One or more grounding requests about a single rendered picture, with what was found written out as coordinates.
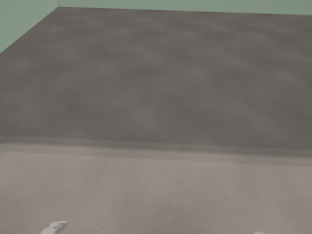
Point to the robot left hand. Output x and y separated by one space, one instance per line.
55 227

